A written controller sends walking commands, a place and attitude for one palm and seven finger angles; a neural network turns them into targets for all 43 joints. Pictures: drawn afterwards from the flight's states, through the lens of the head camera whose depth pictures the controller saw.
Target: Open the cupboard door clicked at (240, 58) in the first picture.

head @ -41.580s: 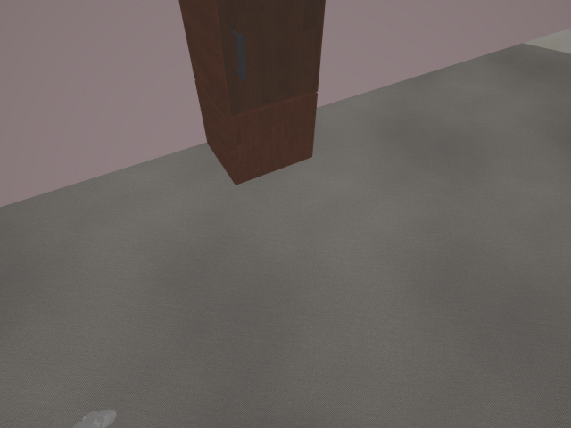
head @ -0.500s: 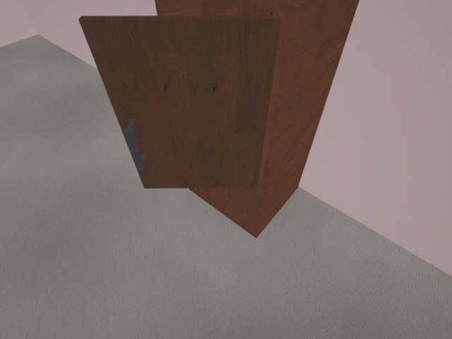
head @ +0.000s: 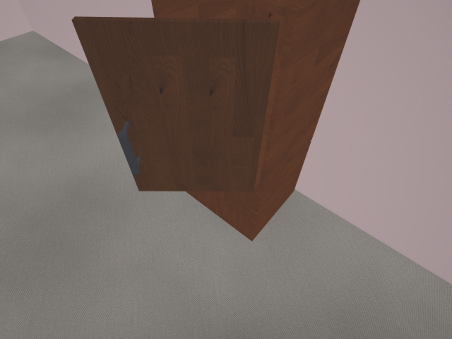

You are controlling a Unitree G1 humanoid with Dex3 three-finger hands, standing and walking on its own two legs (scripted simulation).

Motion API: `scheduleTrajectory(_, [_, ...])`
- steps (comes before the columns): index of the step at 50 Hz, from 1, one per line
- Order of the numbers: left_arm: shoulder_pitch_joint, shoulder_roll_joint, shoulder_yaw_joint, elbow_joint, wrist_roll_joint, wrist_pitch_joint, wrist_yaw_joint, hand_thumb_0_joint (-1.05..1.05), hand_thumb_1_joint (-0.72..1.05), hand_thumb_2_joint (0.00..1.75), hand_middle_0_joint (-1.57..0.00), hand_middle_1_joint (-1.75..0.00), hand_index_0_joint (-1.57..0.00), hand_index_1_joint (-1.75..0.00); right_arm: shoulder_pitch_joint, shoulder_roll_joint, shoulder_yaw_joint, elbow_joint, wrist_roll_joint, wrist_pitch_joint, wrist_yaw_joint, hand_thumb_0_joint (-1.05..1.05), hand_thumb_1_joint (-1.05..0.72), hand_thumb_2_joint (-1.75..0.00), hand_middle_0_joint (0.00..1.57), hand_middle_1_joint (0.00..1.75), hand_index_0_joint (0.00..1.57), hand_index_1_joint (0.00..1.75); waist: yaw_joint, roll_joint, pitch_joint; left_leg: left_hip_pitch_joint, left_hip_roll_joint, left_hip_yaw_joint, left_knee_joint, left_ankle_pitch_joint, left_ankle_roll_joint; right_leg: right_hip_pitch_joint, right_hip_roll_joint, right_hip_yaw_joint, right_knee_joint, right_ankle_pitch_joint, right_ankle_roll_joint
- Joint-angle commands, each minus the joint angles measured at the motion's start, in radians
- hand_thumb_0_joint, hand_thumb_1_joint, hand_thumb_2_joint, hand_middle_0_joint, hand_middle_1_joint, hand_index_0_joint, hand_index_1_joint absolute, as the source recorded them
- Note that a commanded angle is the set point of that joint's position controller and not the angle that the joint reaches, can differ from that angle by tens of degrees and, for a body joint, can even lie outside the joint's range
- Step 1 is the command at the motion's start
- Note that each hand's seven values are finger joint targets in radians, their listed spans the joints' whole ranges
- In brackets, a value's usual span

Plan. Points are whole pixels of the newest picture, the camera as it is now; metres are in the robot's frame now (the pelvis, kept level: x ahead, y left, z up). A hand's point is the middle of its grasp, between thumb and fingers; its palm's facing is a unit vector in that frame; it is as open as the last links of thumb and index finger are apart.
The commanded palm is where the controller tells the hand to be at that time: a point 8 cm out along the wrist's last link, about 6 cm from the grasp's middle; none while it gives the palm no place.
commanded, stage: shuffle to correct the standing spot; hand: left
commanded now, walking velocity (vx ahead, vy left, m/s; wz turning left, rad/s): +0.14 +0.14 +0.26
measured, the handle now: (131, 149) +0.61 +0.31 -0.10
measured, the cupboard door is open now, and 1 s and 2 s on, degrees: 40 40 40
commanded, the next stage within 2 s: come to a stop and stand still in 0.30 s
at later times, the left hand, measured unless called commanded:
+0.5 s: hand out of the picture +0.09 +0.23 -0.18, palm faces +0.03 -0.98 -0.18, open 7.4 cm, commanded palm none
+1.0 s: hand out of the picture +0.13 +0.25 -0.18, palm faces +0.06 -0.97 -0.22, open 7.4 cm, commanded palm none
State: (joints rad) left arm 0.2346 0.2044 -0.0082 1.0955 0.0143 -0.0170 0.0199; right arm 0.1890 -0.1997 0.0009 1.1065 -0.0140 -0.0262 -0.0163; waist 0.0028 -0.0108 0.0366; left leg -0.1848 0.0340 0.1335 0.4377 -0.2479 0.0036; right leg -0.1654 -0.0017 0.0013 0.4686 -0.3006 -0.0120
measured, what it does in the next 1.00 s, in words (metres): steps on the spot: right foot, then left foot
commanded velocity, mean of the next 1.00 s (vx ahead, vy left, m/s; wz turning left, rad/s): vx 0.00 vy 0.05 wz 0.00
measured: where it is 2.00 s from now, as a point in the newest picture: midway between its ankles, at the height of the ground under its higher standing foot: outside the picture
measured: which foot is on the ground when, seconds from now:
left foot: down 0.00-0.68, up 0.70-0.94, down 0.96-1.00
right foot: down 0.00-0.28, up 0.30-0.62, down 0.64-1.00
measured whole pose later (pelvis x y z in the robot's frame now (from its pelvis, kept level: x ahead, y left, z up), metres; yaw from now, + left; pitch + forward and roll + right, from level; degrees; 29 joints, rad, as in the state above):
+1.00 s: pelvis +0.07 +0.07 -0.02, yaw +2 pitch -3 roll +0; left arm 0.20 0.17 0.02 0.96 0.02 0.04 0.05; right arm 0.21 -0.20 -0.05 0.92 -0.02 0.01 -0.02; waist -0.01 -0.01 0.05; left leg -0.26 0.01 0.05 0.64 -0.33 0.01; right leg -0.38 -0.06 -0.06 0.63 -0.20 0.00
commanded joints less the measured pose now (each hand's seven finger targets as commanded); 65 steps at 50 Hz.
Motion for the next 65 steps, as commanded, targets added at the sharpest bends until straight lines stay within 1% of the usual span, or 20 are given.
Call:
scheduleTrajectory(1, [0.065,0.119,0.031,-0.039,0.008,-0.007,0.009,0.0,0.9,0.9,-0.2,-0.3,-0.2,-0.3,0.053,-0.1,-0.02,-0.038,-0.003,-0.004,-0.001,0.0,-0.9,-0.9,0.2,0.3,0.2,0.3,0.01,-0.009,-0.022,0.021,0.074,-0.095,-0.021,0.064,0.029,-0.039,-0.115,0.095,-0.064,0.137,-0.039])
scheduleTrajectory(5, [0.099,0.151,0.048,-0.047,0.011,0.0,0.005,0.0,0.9,0.9,-0.2,-0.3,-0.2,-0.3,0.055,-0.083,-0.019,-0.068,-0.009,0.008,0.006,0.0,-0.9,-0.9,0.2,0.3,0.2,0.3,0.022,-0.101,0.043,-0.11,0.014,-0.043,0.085,-0.085,0.011,-0.022,-0.19,0.206,-0.135,-0.002,-0.091])
scheduleTrajectory(8, [0.147,0.164,0.064,-0.051,0.012,-0.004,0.009,0.0,0.9,0.9,-0.2,-0.3,-0.2,-0.3,0.041,-0.071,-0.02,-0.094,-0.009,0.008,0.007,0.0,-0.9,-0.9,0.2,0.3,0.2,0.3,0.04,-0.168,0.081,-0.223,-0.002,-0.03,0.199,-0.161,0.001,0.04,-0.278,0.29,-0.161,0.156,-0.157])
scheduleTrajectory(12, [0.116,0.144,0.073,-0.075,0.013,-0.001,0.01,0.0,0.9,0.9,-0.2,-0.3,-0.2,-0.3,0.152,-0.076,-0.022,-0.074,-0.004,-0.011,0.006,0.0,-0.9,-0.9,0.2,0.3,0.2,0.3,-0.012,-0.08,0.015,0.015,0.013,-0.044,0.007,0.021,0.023,-0.038,-0.195,0.12,0.027,0.304,-0.111])
scheduleTrajectory(14, [0.03,0.062,0.055,-0.118,0.013,0.004,0.005,0.0,0.9,0.9,-0.2,-0.3,-0.2,-0.3,0.326,-0.166,-0.042,-0.026,-0.017,-0.015,-0.005,0.0,-0.9,-0.9,0.2,0.3,0.2,0.3,-0.078,0.306,0.011,0.269,0.263,-0.353,-0.118,0.401,0.176,-0.381,0.003,-0.118,0.431,-0.245,-0.019])
scheduleTrajectory(16, [-0.045,0.063,0.053,-0.145,0.015,-0.002,0.007,0.0,0.9,0.9,-0.2,-0.3,-0.2,-0.3,0.356,-0.12,-0.029,-0.026,-0.009,-0.013,-0.018,0.0,-0.9,-0.9,0.2,0.3,0.2,0.3,-0.076,0.133,0.054,0.256,0.334,-0.406,-0.114,0.54,0.296,-0.52,-0.054,-0.042,0.687,-0.309,-0.034])
scheduleTrajectory(21, [-0.004,0.009,0.049,-0.119,0.014,0.016,-0.012,0.0,0.9,0.9,-0.2,-0.3,-0.2,-0.3,0.257,-0.072,-0.016,-0.059,-0.01,-0.034,-0.021,0.0,-0.9,-0.9,0.2,0.3,0.2,0.3,-0.005,0.097,0.029,0.155,0.205,-0.201,-0.159,0.588,0.231,-0.415,-0.081,-0.083,0.597,-0.123,-0.008])
scheduleTrajectory(29, [-0.008,0.057,0.054,-0.133,0.009,0.009,0.017,0.0,0.9,0.9,-0.2,-0.3,-0.2,-0.3,0.219,-0.118,-0.047,-0.046,0.0,-0.022,-0.035,0.0,-0.9,-0.9,0.2,0.3,0.2,0.3,0.023,0.092,-0.034,0.182,0.189,-0.137,0.0,0.936,0.119,-0.155,-0.028,-0.09,0.122,0.117,-0.018])
scheduleTrajectory(31, [0.077,0.082,0.06,-0.116,0.012,0.0,0.026,0.0,0.9,0.9,-0.2,-0.3,-0.2,-0.3,0.233,-0.065,-0.046,-0.048,0.008,-0.012,-0.033,0.0,-0.9,-0.9,0.2,0.3,0.2,0.3,0.049,0.02,-0.07,0.097,0.146,-0.132,0.125,0.774,0.062,0.014,-0.072,-0.037,0.027,0.452,-0.029])
scheduleTrajectory(33, [0.161,0.155,0.076,-0.095,0.01,-0.007,0.032,0.0,0.9,0.9,-0.2,-0.3,-0.2,-0.3,0.274,-0.022,-0.058,-0.063,0.016,0.002,-0.029,0.0,-0.9,-0.9,0.2,0.3,0.2,0.3,0.049,-0.133,-0.14,-0.164,-0.049,-0.068,0.433,-0.064,-0.004,0.208,-0.37,0.216,0.08,1.185,-0.213])
scheduleTrajectory(34, [0.175,0.168,0.082,-0.095,0.006,-0.01,0.032,0.0,0.9,0.9,-0.2,-0.3,-0.2,-0.3,0.227,0.001,-0.057,-0.077,0.02,0.013,-0.03,0.0,-0.9,-0.9,0.2,0.3,0.2,0.3,0.068,-0.217,-0.202,-0.178,-0.058,-0.103,0.601,-0.413,-0.007,0.182,-0.453,0.292,0.025,1.21,-0.302])
scheduleTrajectory(37, [-0.011,0.122,0.075,-0.165,0.014,0.01,0.039,0.0,0.9,0.9,-0.2,-0.3,-0.2,-0.3,0.174,0.023,-0.058,-0.082,0.008,0.044,-0.021,0.0,-0.9,-0.9,0.2,0.3,0.2,0.3,0.004,-0.085,-0.096,-0.196,-0.013,-0.164,0.681,-0.329,-0.015,-0.062,-0.352,0.177,-0.059,0.724,-0.254])
scheduleTrajectory(44, [-0.028,0.151,0.089,-0.199,0.021,0.03,0.022,0.0,0.9,0.9,-0.2,-0.3,-0.2,-0.3,0.188,0.027,-0.05,-0.11,-0.001,0.041,0.0,0.0,-0.9,-0.9,0.2,0.3,0.2,0.3,-0.008,-0.15,-0.076,-0.075,-0.034,-0.062,0.285,-0.163,-0.023,-0.199,-0.242,0.154,-0.124,0.111,-0.16])
scheduleTrajectory(45, [-0.011,0.179,0.082,-0.197,0.017,0.016,0.063,0.0,0.9,0.9,-0.2,-0.3,-0.2,-0.3,0.184,-0.077,-0.072,-0.173,0.011,0.028,-0.005,0.0,-0.9,-0.9,0.2,0.3,0.2,0.3,-0.062,0.121,-0.266,-0.05,-0.033,-0.036,0.173,-0.153,-0.046,0.026,-0.301,0.248,0.02,0.547,-0.145])
scheduleTrajectory(46, [-0.003,0.176,0.071,-0.208,0.003,0.019,0.06,0.0,0.9,0.9,-0.2,-0.3,-0.2,-0.3,0.123,-0.042,-0.056,-0.205,0.012,0.026,-0.004,0.0,-0.9,-0.9,0.2,0.3,0.2,0.3,-0.036,0.127,-0.195,-0.052,-0.025,-0.046,0.054,-0.049,-0.045,0.026,-0.259,0.151,0.086,0.546,-0.124])
scheduleTrajectory(48, [0.014,0.085,0.055,-0.215,-0.003,0.032,0.042,0.0,0.9,0.9,-0.2,-0.3,-0.2,-0.3,0.1,-0.111,-0.062,-0.258,-0.008,0.019,-0.008,0.0,-0.9,-0.9,0.2,0.3,0.2,0.3,-0.005,0.217,-0.127,-0.109,0.153,-0.244,-0.034,0.119,0.038,-0.073,-0.098,-0.014,0.135,0.083,-0.027])
scheduleTrajectory(52, [0.043,0.066,0.049,-0.223,0.014,0.061,0.013,0.0,0.9,0.9,-0.2,-0.3,-0.2,-0.3,-0.03,-0.136,-0.064,-0.329,-0.013,0.037,0.003,0.0,-0.9,-0.9,0.2,0.3,0.2,0.3,0.021,0.147,0.132,-0.4,0.138,-0.286,-0.194,-0.34,0.083,-0.1,-0.014,-0.054,0.224,-0.012,-0.005])
scheduleTrajectory(57, [0.131,0.079,0.046,-0.218,0.016,0.038,0.006,0.0,0.9,0.9,-0.2,-0.3,-0.2,-0.3,-0.015,-0.131,-0.06,-0.325,-0.008,0.038,0.01,0.0,-0.9,-0.9,0.2,0.3,0.2,0.3,0.025,0.025,0.06,-0.29,0.076,-0.236,-0.116,-0.35,0.067,-0.094,-0.021,0.021,0.095,-0.005,-0.009])
scheduleTrajectory(60, [0.106,0.115,0.05,-0.232,0.017,0.029,0.008,0.0,0.9,0.9,-0.2,-0.3,-0.2,-0.3,0.06,-0.122,-0.061,-0.3,-0.008,0.051,0.014,0.0,-0.9,-0.9,0.2,0.3,0.2,0.3,-0.016,-0.113,0.083,-0.203,-0.004,-0.195,-0.005,-0.356,0.047,-0.257,-0.063,0.165,-0.069,-0.276,-0.03])
scheduleTrajectory(65, [0.083,0.115,0.058,-0.23,0.008,0.018,0.009,0.0,0.9,0.9,-0.2,-0.3,-0.2,-0.3,0.141,-0.107,-0.059,-0.25,-0.012,0.032,0.01,0.0,-0.9,-0.9,0.2,0.3,0.2,0.3,-0.049,-0.06,0.005,-0.077,-0.002,-0.215,-0.014,-0.249,0.051,-0.307,-0.056,0.19,-0.065,-0.231,-0.037])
